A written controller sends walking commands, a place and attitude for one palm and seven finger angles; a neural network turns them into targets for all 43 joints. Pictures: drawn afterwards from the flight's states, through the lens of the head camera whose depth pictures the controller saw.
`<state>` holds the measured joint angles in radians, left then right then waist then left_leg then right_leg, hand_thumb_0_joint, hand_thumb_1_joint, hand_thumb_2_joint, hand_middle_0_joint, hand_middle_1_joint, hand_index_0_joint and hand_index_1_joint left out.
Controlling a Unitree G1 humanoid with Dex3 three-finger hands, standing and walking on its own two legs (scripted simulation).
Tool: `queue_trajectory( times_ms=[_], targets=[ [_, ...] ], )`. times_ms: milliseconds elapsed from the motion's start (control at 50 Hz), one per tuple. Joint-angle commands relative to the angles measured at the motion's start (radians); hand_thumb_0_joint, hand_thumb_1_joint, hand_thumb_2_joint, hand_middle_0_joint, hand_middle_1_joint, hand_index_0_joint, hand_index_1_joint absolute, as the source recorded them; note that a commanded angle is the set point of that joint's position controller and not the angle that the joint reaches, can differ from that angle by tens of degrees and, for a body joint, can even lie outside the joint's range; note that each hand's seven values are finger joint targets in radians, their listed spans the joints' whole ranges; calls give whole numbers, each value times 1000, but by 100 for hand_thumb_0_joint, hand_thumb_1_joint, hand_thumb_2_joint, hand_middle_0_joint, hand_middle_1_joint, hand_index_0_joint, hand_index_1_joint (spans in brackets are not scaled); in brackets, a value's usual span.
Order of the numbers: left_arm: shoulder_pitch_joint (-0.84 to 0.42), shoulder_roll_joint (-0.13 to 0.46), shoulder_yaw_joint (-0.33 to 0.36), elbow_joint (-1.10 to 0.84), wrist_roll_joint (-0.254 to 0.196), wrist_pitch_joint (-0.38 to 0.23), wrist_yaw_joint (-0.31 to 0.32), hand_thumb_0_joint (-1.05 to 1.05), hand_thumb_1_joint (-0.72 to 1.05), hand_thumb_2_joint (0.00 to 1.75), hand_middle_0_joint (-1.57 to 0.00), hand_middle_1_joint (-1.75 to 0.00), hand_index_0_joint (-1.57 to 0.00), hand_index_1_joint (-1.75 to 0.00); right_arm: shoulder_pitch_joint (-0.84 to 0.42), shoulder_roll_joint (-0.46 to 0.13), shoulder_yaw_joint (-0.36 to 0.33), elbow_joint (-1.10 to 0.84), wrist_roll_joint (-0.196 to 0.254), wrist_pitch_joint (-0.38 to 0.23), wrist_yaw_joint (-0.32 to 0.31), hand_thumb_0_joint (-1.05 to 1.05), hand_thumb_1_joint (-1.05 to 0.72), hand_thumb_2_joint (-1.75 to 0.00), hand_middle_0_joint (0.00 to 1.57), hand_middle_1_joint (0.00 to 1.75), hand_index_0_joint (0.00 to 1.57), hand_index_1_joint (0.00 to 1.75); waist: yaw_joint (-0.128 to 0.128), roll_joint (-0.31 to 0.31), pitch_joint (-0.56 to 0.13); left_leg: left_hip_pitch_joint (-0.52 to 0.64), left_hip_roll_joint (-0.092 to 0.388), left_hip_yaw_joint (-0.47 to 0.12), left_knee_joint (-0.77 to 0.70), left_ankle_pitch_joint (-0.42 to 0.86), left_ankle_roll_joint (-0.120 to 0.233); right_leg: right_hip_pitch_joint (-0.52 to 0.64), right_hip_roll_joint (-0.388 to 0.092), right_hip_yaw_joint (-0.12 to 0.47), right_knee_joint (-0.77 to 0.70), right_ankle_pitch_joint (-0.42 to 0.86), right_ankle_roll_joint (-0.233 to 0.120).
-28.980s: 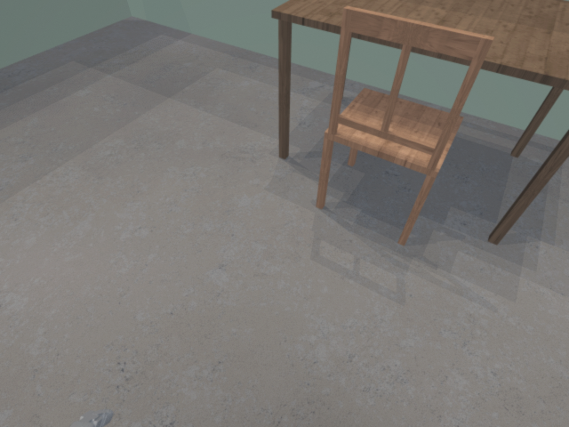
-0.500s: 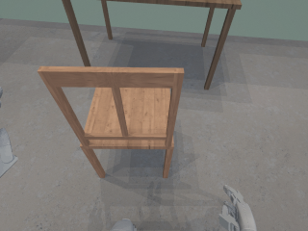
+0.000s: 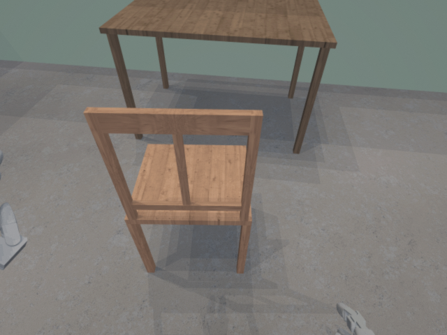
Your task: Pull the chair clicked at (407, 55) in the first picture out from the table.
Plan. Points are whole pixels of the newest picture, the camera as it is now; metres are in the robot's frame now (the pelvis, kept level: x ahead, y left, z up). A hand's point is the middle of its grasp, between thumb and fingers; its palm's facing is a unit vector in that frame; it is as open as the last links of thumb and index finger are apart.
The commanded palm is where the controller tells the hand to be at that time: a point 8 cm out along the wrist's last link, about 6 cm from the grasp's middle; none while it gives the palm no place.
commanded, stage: stop stepping back and stand still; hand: left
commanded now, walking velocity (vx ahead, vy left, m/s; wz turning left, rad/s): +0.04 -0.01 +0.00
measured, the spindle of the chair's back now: (182, 172) +0.57 +0.15 -0.10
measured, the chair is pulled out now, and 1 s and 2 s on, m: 0.68 0.68 0.68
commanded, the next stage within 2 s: let the arm hang, fingers relaxed in 0.08 s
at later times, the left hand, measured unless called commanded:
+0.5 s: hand out of the picture +0.08 +0.15 -0.16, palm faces +0.10 -0.99 -0.13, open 6.8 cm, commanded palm none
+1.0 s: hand out of the picture -0.04 +0.15 -0.17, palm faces +0.04 -0.98 -0.19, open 7.4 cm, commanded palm none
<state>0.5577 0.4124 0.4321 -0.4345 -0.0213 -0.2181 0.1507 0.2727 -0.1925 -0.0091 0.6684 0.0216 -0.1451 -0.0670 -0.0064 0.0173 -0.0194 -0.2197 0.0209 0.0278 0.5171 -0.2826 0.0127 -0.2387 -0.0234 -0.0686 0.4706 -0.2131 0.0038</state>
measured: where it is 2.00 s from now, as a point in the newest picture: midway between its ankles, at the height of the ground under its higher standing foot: outside the picture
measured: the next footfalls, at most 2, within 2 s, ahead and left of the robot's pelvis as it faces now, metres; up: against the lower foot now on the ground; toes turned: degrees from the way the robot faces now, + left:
none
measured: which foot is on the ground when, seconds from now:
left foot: down 0.00-1.00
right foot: down 0.00-1.00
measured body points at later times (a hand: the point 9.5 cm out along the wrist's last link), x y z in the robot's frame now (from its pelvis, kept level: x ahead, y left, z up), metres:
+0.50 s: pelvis +0.00 -0.01 +0.00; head +0.02 +0.01 +0.45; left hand +0.08 +0.21 -0.15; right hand +0.05 -0.24 -0.14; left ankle +0.00 +0.11 -0.74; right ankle +0.02 -0.12 -0.74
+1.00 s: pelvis -0.01 -0.01 +0.00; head +0.01 -0.02 +0.45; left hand -0.04 +0.20 -0.15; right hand -0.05 -0.21 -0.16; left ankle +0.00 +0.11 -0.74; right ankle +0.03 -0.12 -0.74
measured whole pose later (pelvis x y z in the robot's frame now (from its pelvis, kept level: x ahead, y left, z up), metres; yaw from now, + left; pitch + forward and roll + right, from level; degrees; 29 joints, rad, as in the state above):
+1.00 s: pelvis -0.01 -0.01 +0.00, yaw +1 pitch -1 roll +0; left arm 0.34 0.14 -0.02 1.08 0.01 0.02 0.03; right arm 0.38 -0.10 0.01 1.07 -0.02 0.00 -0.02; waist 0.01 0.02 0.05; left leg -0.21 0.02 0.01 0.46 -0.23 -0.01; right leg -0.24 -0.03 -0.08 0.45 -0.19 -0.02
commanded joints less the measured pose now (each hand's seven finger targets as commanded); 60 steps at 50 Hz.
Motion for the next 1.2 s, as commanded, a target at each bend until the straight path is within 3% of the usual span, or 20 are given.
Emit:
queue_trajectory(
  times_ms=[0, 60, 140, 160, 180, 200, 240, 280, 340, 380, 420, 480, 560, 600, 660, 720, 840, 880, 1020, 1180],
  targets=[
    [-107, 171, 78, -206, 0, -43, 22, 0, 90, 90, -20, -30, -20, -30, -121, -133, -44, -149, 2, -53, -22, 0, -90, -90, 20, 30, 20, 30, -11, -2, 37, -127, 87, -109, -175, -189, 56, 35, -53, 136, -129, -141, -25],
    [-128, 174, 80, -230, 0, -38, 27, 0, 90, 90, -20, -30, -20, -30, -133, -129, -39, -151, -7, -55, -23, 0, -90, -90, 20, 30, 20, 30, -9, -14, 4, -79, 81, -100, -154, -71, 47, 60, -68, 148, -130, -40, -28],
    [-90, 173, 90, -235, -10, -38, 24, 0, 90, 90, -20, -30, -20, -30, -138, -120, -36, -156, -6, -46, -18, 0, -90, -90, 20, 30, 20, 30, -8, 23, -24, -33, 73, -81, -136, 83, 28, 108, -83, 149, -131, 134, -29],
    [-88, -87, -324, 536, 86, 139, -116, 0, 90, 90, -20, -30, -20, -30, -94, -192, -70, 62, -26, -33, 79, 0, -90, -90, 20, 30, 20, 30, -52, -7, 9, -64, 61, -69, 45, 368, 23, -31, -121, 64, 80, 413, -41],
    [-68, -155, -327, 570, 59, 210, -136, 0, 90, 90, -20, -30, -20, -30, -27, -99, -54, 59, -21, 34, 77, 0, -90, -90, 20, 30, 20, 30, -24, -21, -81, -12, 52, -55, 27, 417, 8, -10, -114, 76, 44, 376, -46],
    [-102, -173, -348, 598, 58, 223, -136, 0, 90, 90, -20, -30, -20, -30, -14, -82, -43, 51, -28, 55, 72, 0, -90, -90, 20, 30, 20, 30, -22, -72, -95, 0, 63, -72, 26, 394, 16, -13, -108, 56, 31, 308, -44],
    [-173, -140, -356, 700, 54, 221, -136, 0, 90, 90, -20, -30, -20, -30, -28, -106, -34, 40, -41, 85, 71, 0, -90, -90, 20, 30, 20, 30, -6, -174, -53, -68, 65, -119, 0, 313, 36, 17, -104, 63, 26, 231, -49],
    [-232, -113, -363, 815, 56, 221, -133, 0, 90, 90, -20, -30, -20, -30, -24, -122, -31, 54, -45, 107, 68, 0, -90, -90, 20, 30, 20, 30, -5, -234, -57, -50, 47, -114, -2, 344, 33, 56, -117, 78, 25, 289, -69],
    [-262, -97, -387, 998, 46, 229, -128, 0, 90, 90, -20, -30, -20, -30, -41, -127, -16, 113, -45, 116, 60, 0, -90, -90, 20, 30, 20, 30, 10, -47, -34, -20, 61, -125, -66, 408, 31, 82, -93, 78, 15, 253, -56],
    [-257, -90, -402, 1114, 41, 229, -125, 0, 90, 90, -20, -30, -20, -30, -43, -124, -6, 158, -40, 120, 56, 0, -90, -90, 20, 30, 20, 30, 16, 54, -9, -19, 65, -117, -99, 342, 27, 91, -82, 85, -25, 161, -45],
    [-249, -87, -411, 1207, 37, 227, -126, 0, 90, 90, -20, -30, -20, -30, -26, -114, -1, 199, -36, 126, 52, 0, -90, -90, 20, 30, 20, 30, 16, 89, 25, -34, 63, -109, -123, 238, 25, 95, -80, 89, -66, 104, -47],
    [-221, -126, -398, 1262, 40, 223, -120, 0, 90, 90, -20, -30, -20, -30, 27, -72, -6, 239, -42, 129, 48, 0, -90, -90, 20, 30, 20, 30, 13, 170, -13, -25, 61, -102, -137, 125, 26, 110, -79, 78, -94, 67, -56],
    [-235, -124, -413, 1330, 35, 223, -123, 0, 90, 90, -20, -30, -20, -30, 88, -66, -10, 279, -38, 140, 48, 0, -90, -90, 20, 30, 20, 30, 9, 25, 52, -63, 67, -108, -158, 33, 30, 79, -82, 71, -130, -5, -55],
    [-236, -123, -419, 1362, 32, 225, -125, 0, 90, 90, -20, -30, -20, -30, 115, -62, -10, 300, -36, 141, 45, 0, -90, -90, 20, 30, 20, 30, 8, -4, 77, -68, 70, -110, -173, 14, 35, 63, -78, 69, -140, -30, -59],
    [-220, -126, -423, 1401, 30, 224, -124, 0, 90, 90, -20, -30, -20, -30, 149, -56, -6, 328, -35, 137, 44, 0, -90, -90, 20, 30, 20, 30, 9, -6, 70, -67, 72, -110, -176, 13, 37, 64, -81, 76, -138, -38, -57],
    [-202, -132, -428, 1433, 29, 227, -123, 0, 90, 90, -20, -30, -20, -30, 166, -45, -4, 346, -35, 140, 42, 0, -90, -90, 20, 30, 20, 30, 9, -9, 116, -81, 67, -102, -183, -31, 40, 26, -81, 80, -148, -80, -60],
    [-174, -149, -430, 1469, 29, 224, -117, 0, 90, 90, -20, -30, -20, -30, 198, -22, -1, 377, -33, 137, 39, 0, -90, -90, 20, 30, 20, 30, 6, -17, 108, -70, 66, -94, -179, -29, 42, 7, -80, 87, -142, -90, -60],
    [-168, -154, -431, 1474, 29, 223, -116, 0, 90, 90, -20, -30, -20, -30, 202, -12, 1, 383, -32, 136, 39, 0, -90, -90, 20, 30, 20, 30, 7, -46, 106, -72, 62, -90, -171, -20, 40, 9, -83, 87, -142, -89, -60],
    [-155, -180, -429, 1480, 32, 224, -111, 0, 90, 90, -20, -30, -20, -30, 200, 11, 0, 388, -34, 138, 35, 0, -90, -90, 20, 30, 20, 30, 5, -2, 150, -89, 60, -88, -172, -45, 40, -28, -77, 92, -142, -108, -63],
    [-155, -196, -426, 1477, 32, 217, -111, 0, 90, 90, -20, -30, -20, -30, 195, 30, 1, 386, -33, 133, 32, 0, -90, -90, 20, 30, 20, 30, 5, -9, 107, -57, 56, -78, -145, 35, 33, -1, -87, 92, -137, -46, -64]
  ],
)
